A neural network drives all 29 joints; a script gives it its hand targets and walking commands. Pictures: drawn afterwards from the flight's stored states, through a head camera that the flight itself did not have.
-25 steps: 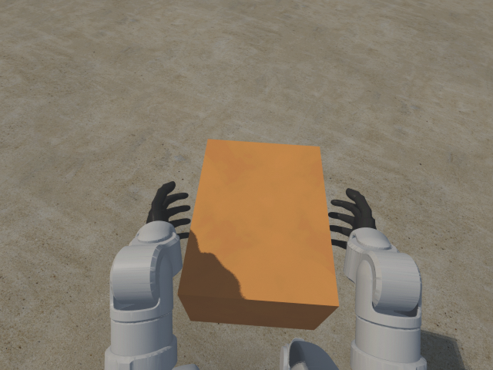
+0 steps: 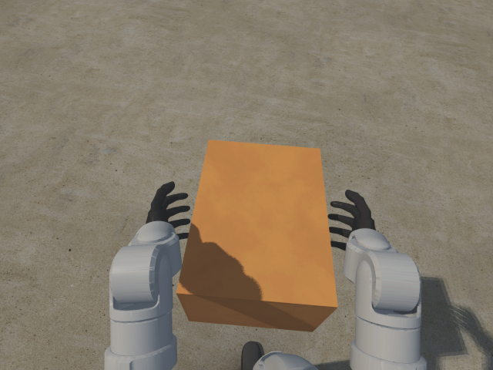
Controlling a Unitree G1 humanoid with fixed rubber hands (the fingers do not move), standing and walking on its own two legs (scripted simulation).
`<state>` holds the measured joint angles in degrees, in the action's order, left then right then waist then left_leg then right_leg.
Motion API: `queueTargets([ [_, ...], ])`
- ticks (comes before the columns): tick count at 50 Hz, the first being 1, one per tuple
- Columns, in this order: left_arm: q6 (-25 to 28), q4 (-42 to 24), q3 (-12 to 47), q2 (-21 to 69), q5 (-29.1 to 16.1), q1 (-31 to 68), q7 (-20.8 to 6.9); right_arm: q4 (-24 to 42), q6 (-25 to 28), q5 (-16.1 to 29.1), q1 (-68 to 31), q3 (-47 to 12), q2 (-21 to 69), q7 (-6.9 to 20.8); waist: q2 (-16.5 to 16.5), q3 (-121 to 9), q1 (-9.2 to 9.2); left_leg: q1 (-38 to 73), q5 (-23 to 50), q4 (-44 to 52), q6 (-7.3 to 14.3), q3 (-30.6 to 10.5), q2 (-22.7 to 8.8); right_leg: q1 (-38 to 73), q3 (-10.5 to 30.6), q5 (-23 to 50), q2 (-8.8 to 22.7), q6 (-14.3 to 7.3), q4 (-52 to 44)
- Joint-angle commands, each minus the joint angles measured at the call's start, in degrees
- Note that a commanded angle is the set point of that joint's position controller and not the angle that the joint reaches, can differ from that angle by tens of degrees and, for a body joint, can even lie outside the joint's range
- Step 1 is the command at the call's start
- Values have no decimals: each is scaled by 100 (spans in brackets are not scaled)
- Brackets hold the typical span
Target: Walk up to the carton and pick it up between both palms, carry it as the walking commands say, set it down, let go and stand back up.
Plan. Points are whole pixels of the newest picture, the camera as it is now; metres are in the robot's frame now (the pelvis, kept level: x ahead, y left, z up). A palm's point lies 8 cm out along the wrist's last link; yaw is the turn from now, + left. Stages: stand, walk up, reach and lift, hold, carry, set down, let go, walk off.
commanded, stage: carry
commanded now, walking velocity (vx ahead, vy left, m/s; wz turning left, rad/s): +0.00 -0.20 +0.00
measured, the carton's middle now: (257, 230) +0.34 -0.02 -0.01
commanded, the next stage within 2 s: none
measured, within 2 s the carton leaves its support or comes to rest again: neither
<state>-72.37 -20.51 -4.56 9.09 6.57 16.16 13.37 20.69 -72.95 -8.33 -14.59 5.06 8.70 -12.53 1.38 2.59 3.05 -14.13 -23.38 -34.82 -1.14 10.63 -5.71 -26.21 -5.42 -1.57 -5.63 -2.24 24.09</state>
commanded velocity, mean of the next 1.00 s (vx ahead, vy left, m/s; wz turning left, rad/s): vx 0.00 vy -0.20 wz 0.00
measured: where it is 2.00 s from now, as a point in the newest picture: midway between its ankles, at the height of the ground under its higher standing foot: outside the picture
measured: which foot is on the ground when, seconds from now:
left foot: down 0.00-0.26, up 0.28-0.50, down 0.52-0.90, up 0.92-1.00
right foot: down 0.00-0.00, up 0.02-0.26, down 0.28-0.54, up 0.56-0.90, down 0.92-1.00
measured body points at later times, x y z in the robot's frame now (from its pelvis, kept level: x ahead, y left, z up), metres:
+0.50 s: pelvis -0.05 -0.08 -0.01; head -0.02 -0.06 +0.44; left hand +0.26 +0.04 +0.08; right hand +0.23 -0.25 +0.08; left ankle -0.05 +0.02 -0.71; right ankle +0.05 -0.18 -0.72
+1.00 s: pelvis -0.13 -0.17 +0.00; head -0.11 -0.18 +0.45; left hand +0.18 -0.06 +0.09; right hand +0.15 -0.35 +0.08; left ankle -0.08 -0.02 -0.69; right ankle -0.05 -0.27 -0.73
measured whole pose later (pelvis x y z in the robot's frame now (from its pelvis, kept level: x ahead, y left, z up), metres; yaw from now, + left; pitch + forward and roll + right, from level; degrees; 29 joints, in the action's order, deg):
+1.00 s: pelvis -0.13 -0.17 +0.00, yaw -5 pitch +0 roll +0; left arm -73.6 -20.4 -3.3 9.0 6.4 15.7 13.7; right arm 20.6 -73.4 -8.3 -14.4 6.2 8.7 -12.2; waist -0.5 2.2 0.4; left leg -29.2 -29.2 -54.8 -3.7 6.0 -10.4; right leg -24.1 -5.8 -9.3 0.2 -2.7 33.8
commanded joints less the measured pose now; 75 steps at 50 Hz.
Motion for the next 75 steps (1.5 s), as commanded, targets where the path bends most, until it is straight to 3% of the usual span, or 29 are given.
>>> queueTargets([
  [1,206,-1273,3421,5661,-2044,2492,-1304,858,259,2792,-2402,-3312,5845,1596,-1994,-2126,-160,856,586,1988,1257,-2483,-3019,-1048,728,-2109,777,761,3577],
  [5,106,-603,3430,5817,-2054,1981,-1313,770,138,2575,-2255,-3330,5647,1563,-667,-1761,-234,1491,4296,517,362,-741,-1715,-1200,18,-1999,542,410,2345],
  [9,44,-588,3649,6041,-2396,2112,-1351,709,182,2292,-2057,-3051,5652,1375,-2008,-2451,-218,1636,6135,-340,60,-301,-1509,-167,-515,-1486,259,309,1086],
  [11,130,-943,3710,6055,-2500,2292,-1411,760,223,2307,-1845,-3078,5726,1398,-1155,-2961,-297,1033,4032,-1156,-231,-5,-1221,1264,-174,-39,395,305,-118],
  [13,205,-1152,3689,6022,-2500,2542,-1429,826,255,2456,-2051,-3229,5996,1414,1013,-3095,-286,-1210,-1543,-2087,-474,-106,-380,2964,1808,3964,1980,-364,413],
  [14,138,-812,3652,6040,-2453,2176,-1442,848,217,2474,-2162,-3319,5860,1395,1419,-3028,-342,-1548,-2187,-2508,-334,-413,-207,2837,2263,3679,2294,-694,358],
  [16,115,-576,3449,5919,-2284,2055,-1436,746,181,2587,-2370,-3483,5850,1386,1106,-2811,-371,-1821,-1688,-2544,-291,-426,-186,2548,1927,2396,2195,-967,248],
  [24,177,-544,3283,6010,-1860,1609,-1292,664,165,2919,-2330,-3555,6023,1592,566,-2735,-315,443,405,-49,20,-19,143,606,841,-1148,1436,-464,-494],
  [25,162,-487,3314,6041,-1819,1592,-1252,739,166,2919,-2389,-3510,5941,1637,226,-2633,-207,1227,781,846,102,-106,-61,-3,472,-1661,1086,-128,-238],
  [27,100,-793,3526,5958,-1882,2167,-1267,534,187,2761,-2459,-3312,5879,1670,-2362,-1931,-135,793,-789,2570,966,-3716,-2845,-1433,-218,-2632,367,431,2427],
  [28,66,-796,3497,5841,-1902,2342,-1290,413,162,2681,-2247,-3201,5865,1668,-1920,-1766,-150,144,-277,2323,1210,-3690,-2998,-1144,432,-2328,885,354,3352],
  [30,80,-675,3603,6016,-2021,2526,-1305,653,134,2644,-2476,-3239,5784,1692,-804,-1604,-222,436,407,1849,803,-2445,-2220,-1475,458,-2033,841,347,3413],
  [33,139,-743,3759,6048,-2225,2272,-1290,704,232,2530,-2144,-3009,5655,1657,-1268,-2257,-221,1617,4591,826,418,-1157,-1660,-1298,-19,-2123,525,422,3092],
  [39,122,-913,3850,6156,-2412,2370,-1316,1000,271,2440,-2240,-3071,5786,1517,-1723,-2629,-173,1231,5186,394,309,-761,-1530,-197,-358,-1868,424,473,1758],
  [41,85,-776,3769,6133,-2386,2077,-1342,759,228,2401,-2069,-3096,5799,1494,-1949,-2829,-217,714,4003,305,186,-820,-1743,590,-146,-1340,615,404,954],
  [42,86,-615,3688,6175,-2352,1953,-1364,776,216,2416,-2109,-3160,5842,1461,-1398,-2984,-245,337,2868,64,132,-780,-1590,1183,-108,-1087,504,336,457],
  [43,57,-428,3542,6133,-2314,1932,-1395,736,208,2401,-2030,-3181,5802,1418,-764,-3018,-261,-285,1519,-360,-8,-435,-1205,1705,218,-989,768,169,126],
  [45,111,-749,3484,5984,-2294,2179,-1451,774,186,2460,-2272,-3415,5903,1404,1784,-2383,-320,-1992,-1639,-2324,-304,-271,-90,1849,2112,-832,2230,-478,-851],
  [48,59,-135,3085,5860,-1988,1421,-1454,936,107,2598,-2590,-3729,5766,1412,1460,-2228,-372,-1745,-901,-3320,-211,-648,-137,1032,1532,-2583,1917,-526,-889],
  [50,134,-466,3060,6013,-2044,1788,-1461,884,140,2835,-2774,-3725,6133,1456,861,-2353,-291,-1588,-247,-2937,-254,-523,-198,1299,691,-2122,1510,-383,-631],
  [59,64,-575,3237,5872,-1910,1682,-1295,868,47,2886,-2641,-3537,5809,1517,795,-2633,-312,790,-194,401,114,72,279,1039,845,-1391,1338,188,-1463],
  [61,81,-749,3414,5955,-2048,1943,-1253,724,121,2787,-2445,-3286,5884,1523,-603,-2846,-100,2392,366,2172,379,-953,-751,19,146,-849,688,621,-189],
  [62,115,-949,3492,5967,-2065,1972,-1252,983,216,2825,-2776,-3328,5873,1546,-2194,-2867,-216,2318,928,1935,681,-2798,-2442,-590,32,-2083,454,532,1427],
  [63,129,-1300,3590,5891,-2149,2564,-1276,600,216,2687,-2334,-3183,6049,1562,-2422,-2323,-158,1518,1934,1823,1103,-3029,-2985,-1146,227,-2218,655,485,2482],
  [64,128,-1162,3657,5963,-2130,2617,-1280,906,219,2705,-2419,-3219,5978,1589,-1462,-2005,-138,1374,2775,1533,1059,-2393,-2541,-1295,326,-2209,730,408,2888],
  [66,88,-722,3549,5970,-2064,2209,-1254,748,131,2619,-2355,-3193,5782,1584,-864,-1976,-224,1884,4088,984,655,-1443,-1929,-1537,319,-1999,709,477,2816],
  [71,54,-746,3720,6160,-2378,2441,-1346,972,188,2446,-2494,-3092,5796,1486,-1657,-2172,-157,1385,5760,224,155,-671,-1385,-341,-630,-1660,242,387,1650],
  [73,69,-761,3694,6163,-2390,2316,-1333,711,172,2412,-2200,-3072,5863,1478,-1966,-2483,-199,1234,5290,-104,-36,-460,-1355,343,-511,-1201,362,358,835],
  [75,100,-823,3679,6263,-2462,2281,-1371,811,211,2464,-2215,-3173,5979,1438,-871,-2877,-260,560,3117,-925,-314,-247,-1029,1637,-117,275,614,268,-226],
])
